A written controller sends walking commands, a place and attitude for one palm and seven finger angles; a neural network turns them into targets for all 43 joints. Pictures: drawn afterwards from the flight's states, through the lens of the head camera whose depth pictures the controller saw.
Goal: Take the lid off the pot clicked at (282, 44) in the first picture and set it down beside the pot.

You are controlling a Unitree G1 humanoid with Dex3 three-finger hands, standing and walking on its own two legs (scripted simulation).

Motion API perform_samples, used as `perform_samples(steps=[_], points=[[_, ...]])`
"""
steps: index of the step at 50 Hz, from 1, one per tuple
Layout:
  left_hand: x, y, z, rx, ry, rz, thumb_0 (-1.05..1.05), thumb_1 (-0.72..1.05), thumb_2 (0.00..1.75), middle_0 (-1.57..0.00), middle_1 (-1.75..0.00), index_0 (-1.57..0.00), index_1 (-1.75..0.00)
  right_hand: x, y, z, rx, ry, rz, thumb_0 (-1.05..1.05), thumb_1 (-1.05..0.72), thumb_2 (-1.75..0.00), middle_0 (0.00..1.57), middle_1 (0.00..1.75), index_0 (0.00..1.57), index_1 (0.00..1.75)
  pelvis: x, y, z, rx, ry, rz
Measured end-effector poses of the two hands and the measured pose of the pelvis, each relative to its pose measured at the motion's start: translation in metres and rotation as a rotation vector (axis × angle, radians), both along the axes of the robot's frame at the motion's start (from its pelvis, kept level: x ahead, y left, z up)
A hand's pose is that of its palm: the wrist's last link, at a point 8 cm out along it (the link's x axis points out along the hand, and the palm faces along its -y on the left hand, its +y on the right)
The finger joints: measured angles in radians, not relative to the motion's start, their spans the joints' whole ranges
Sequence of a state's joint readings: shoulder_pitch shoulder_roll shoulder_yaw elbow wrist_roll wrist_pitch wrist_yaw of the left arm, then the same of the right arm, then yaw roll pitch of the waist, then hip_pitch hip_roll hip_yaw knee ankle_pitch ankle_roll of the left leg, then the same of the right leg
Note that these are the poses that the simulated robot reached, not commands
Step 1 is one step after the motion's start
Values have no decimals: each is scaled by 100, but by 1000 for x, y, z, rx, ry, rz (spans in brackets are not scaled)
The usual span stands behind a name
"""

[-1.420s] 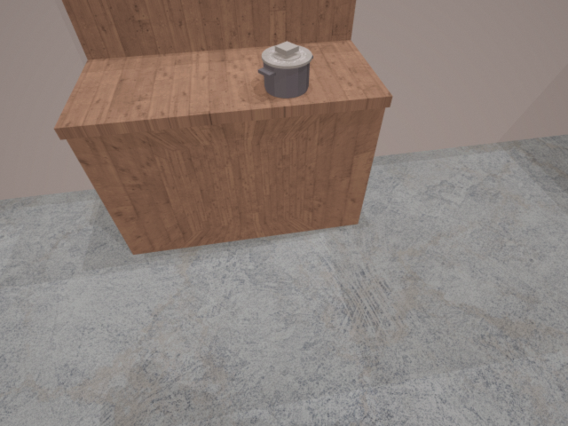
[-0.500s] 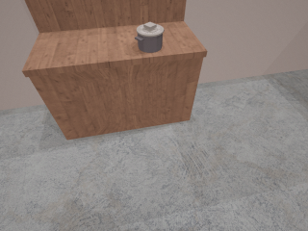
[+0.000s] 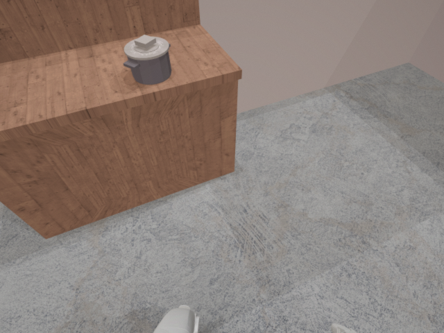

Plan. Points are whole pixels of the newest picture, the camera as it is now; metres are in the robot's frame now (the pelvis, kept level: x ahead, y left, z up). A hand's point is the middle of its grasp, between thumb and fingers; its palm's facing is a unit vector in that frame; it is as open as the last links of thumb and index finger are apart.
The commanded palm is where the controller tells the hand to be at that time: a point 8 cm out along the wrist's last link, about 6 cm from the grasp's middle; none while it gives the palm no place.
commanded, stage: walk to a spot facing it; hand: left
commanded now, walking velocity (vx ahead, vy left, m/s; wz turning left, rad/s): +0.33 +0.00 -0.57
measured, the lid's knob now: (145, 41) +0.97 +0.39 +0.03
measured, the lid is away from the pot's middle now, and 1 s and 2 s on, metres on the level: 0.00 0.00 0.00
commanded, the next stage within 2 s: turn to face it in 0.80 s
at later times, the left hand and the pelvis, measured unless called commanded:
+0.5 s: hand (176, 222) +0.38 +0.17 -0.15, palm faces -0.35 -0.90 -0.25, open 7.4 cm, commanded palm none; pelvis +0.18 +0.02 -0.01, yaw -21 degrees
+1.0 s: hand (214, 194) +0.50 +0.09 -0.18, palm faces -0.46 -0.87 -0.19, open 7.3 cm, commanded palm none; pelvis +0.36 -0.06 -0.01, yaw -33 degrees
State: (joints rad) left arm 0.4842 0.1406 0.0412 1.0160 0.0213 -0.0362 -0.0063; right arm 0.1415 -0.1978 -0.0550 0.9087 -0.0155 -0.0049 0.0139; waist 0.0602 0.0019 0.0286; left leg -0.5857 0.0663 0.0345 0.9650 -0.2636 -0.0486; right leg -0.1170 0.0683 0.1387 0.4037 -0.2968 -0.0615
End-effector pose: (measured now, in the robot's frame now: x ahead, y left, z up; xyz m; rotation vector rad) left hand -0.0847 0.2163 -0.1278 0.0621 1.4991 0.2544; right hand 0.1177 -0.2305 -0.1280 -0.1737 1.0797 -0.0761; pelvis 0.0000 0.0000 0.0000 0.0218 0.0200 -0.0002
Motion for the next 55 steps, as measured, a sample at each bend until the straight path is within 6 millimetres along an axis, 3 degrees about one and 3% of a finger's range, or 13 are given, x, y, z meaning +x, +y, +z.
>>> perform_samples(steps=[4,7,10,14,18,24,29,31,33,40,46,50,55], points=[[31,25,-4,7,13,-22,1,90,90,-21,-30,-21,-30,55,23,10,11,-93,1,1,-90,-90,19,30,20,30,30,16,-2,-3,0,-46],[67,51,-17,16,5,-52,1,90,90,-21,-30,-21,-30,90,38,10,-5,-171,-11,1,-90,-90,20,30,20,30,58,32,-14,-15,-2,-96],[120,77,-32,26,-19,-119,1,90,90,-20,-30,-21,-30,97,42,7,-29,-204,-62,0,-90,-90,20,30,20,30,78,41,-24,-16,-13,-146],[219,91,-25,39,-144,-228,1,91,90,-20,-30,-20,-30,65,40,5,-35,-93,-164,0,-90,-90,20,30,20,30,104,42,-14,-5,-18,-202],[322,78,-7,36,-288,-346,1,91,90,-20,-30,-20,-30,17,31,0,-44,52,-304,0,-92,-90,20,30,20,30,131,39,-6,2,-10,-262],[455,15,11,6,-416,-554,1,91,90,-19,-30,-20,-30,-46,15,-11,-37,254,-471,0,-92,-90,20,30,20,30,173,22,-8,10,-9,-349],[542,-58,5,-19,-519,-706,1,91,90,-20,-30,-20,-30,-72,3,-31,6,390,-568,0,-91,-90,20,30,20,30,210,-14,-29,12,-17,-403],[560,-79,2,-28,-550,-724,1,91,90,-20,-30,-20,-30,-67,-5,-37,18,418,-592,1,-91,-90,19,30,20,29,220,-24,-33,2,-24,-424],[565,-93,1,-37,-529,-737,1,91,90,-20,-30,-20,-30,-49,-15,-37,19,398,-611,1,-91,-90,19,30,20,29,231,-32,-30,-10,-29,-447],[564,-116,-2,-68,-371,-758,1,91,90,-20,-30,-21,-30,58,-49,-17,10,173,-638,1,-91,-90,19,30,20,29,278,-53,-10,-18,-14,-517],[581,-100,-8,-62,-302,-703,1,92,90,-21,-30,-21,-30,151,-67,-5,-1,41,-608,1,-91,-90,20,30,20,29,325,-61,-6,-30,-7,-566],[600,-83,-23,-48,-251,-663,1,91,90,-21,-30,-21,-30,206,-76,-2,-43,-22,-587,0,-90,-90,20,30,20,30,364,-62,-14,-59,-9,-578],[623,-77,-32,-30,-185,-661,1,91,90,-20,-30,-20,-30,234,-70,2,-56,-2,-591,0,-90,-90,20,30,20,30,397,-65,-12,-45,-26,-578]])
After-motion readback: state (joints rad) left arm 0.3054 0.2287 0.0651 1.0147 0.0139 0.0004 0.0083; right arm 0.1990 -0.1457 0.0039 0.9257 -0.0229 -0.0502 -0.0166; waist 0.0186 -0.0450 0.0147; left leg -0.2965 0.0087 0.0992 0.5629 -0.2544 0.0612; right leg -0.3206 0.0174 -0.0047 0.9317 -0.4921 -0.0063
